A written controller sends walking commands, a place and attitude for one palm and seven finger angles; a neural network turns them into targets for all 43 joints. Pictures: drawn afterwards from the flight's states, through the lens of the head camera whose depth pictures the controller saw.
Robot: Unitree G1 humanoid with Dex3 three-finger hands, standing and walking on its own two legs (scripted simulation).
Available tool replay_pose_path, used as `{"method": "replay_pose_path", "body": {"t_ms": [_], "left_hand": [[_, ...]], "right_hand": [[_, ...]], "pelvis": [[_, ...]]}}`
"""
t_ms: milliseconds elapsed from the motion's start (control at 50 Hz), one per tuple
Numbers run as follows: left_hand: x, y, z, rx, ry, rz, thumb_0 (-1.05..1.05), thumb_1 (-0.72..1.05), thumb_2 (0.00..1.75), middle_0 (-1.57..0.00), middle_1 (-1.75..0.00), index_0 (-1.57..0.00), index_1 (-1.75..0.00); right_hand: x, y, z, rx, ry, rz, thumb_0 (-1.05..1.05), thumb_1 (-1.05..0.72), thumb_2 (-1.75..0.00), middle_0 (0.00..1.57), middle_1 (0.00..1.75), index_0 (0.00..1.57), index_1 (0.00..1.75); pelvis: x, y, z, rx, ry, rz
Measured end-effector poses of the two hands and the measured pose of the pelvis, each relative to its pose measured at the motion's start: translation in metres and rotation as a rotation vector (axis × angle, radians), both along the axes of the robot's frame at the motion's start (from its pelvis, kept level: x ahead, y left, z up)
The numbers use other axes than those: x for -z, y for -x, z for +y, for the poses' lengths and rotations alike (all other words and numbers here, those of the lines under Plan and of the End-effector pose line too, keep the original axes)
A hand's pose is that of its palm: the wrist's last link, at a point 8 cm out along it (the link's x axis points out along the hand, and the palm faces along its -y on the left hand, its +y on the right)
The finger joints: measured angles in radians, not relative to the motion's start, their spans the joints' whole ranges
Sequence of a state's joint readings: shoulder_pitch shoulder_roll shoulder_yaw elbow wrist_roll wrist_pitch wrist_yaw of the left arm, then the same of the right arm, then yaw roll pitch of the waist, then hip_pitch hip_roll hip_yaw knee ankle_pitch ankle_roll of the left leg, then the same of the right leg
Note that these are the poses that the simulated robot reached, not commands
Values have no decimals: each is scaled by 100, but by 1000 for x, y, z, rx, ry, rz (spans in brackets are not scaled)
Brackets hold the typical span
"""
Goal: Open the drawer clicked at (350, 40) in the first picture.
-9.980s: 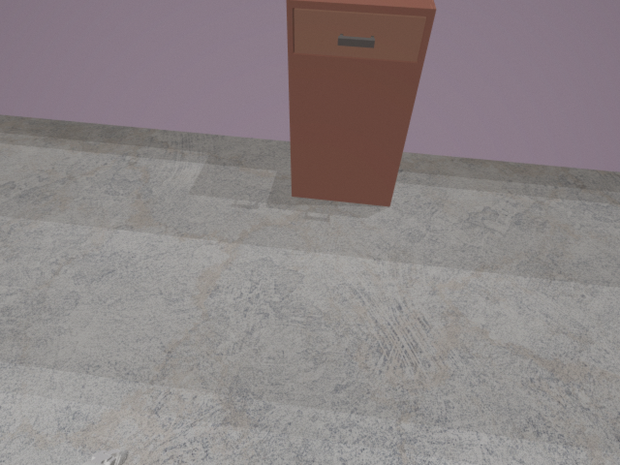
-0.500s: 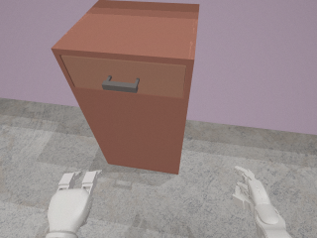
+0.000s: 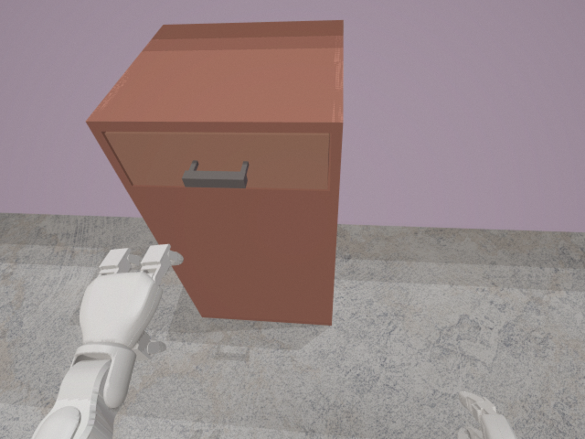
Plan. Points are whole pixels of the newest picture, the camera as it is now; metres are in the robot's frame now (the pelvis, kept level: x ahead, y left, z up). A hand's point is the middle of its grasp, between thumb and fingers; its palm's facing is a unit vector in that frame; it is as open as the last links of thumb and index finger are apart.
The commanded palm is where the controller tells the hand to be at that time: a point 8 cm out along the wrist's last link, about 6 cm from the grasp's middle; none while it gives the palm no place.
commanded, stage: raise the hand with hooked fingers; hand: left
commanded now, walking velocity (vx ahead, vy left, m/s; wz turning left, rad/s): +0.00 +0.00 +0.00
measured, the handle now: (217, 172) +0.57 +0.23 +0.01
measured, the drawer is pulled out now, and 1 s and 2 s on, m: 0.00 0.00 0.00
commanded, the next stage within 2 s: move the hooked fingers above the handle in 0.86 s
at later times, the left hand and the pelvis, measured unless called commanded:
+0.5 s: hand (107, 234) +0.32 +0.28 +0.13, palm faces +0.07 -0.05 -1.00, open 13.8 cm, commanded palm +0.28 +0.27 +0.18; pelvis +0.01 +0.02 +0.01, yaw +2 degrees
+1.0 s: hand (116, 242) +0.31 +0.27 +0.12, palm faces +0.06 -0.06 -1.00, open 13.8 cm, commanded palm +0.29 +0.26 +0.18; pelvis +0.01 +0.01 +0.02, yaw +2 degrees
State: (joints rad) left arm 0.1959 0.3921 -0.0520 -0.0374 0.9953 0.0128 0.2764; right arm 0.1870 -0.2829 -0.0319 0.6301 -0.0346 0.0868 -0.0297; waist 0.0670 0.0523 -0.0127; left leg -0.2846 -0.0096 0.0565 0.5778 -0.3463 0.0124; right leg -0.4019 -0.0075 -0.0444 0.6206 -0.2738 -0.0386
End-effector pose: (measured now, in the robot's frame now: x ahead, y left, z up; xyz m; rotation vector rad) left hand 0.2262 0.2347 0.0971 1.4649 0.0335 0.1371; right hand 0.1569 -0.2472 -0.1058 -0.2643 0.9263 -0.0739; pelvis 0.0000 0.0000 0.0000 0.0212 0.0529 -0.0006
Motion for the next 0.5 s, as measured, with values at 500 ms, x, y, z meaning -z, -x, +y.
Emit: {"method": "replay_pose_path", "body": {"t_ms": [500], "left_hand": [[-85,-67,44,-16,-52,1,0,-48,31,-32,-119,-32,-120]], "right_hand": [[-29,-69,80,-136,-108,-98,1,-91,-90,21,30,20,30]], "pelvis": [[-14,-11,23,-33,21,-53]]}}
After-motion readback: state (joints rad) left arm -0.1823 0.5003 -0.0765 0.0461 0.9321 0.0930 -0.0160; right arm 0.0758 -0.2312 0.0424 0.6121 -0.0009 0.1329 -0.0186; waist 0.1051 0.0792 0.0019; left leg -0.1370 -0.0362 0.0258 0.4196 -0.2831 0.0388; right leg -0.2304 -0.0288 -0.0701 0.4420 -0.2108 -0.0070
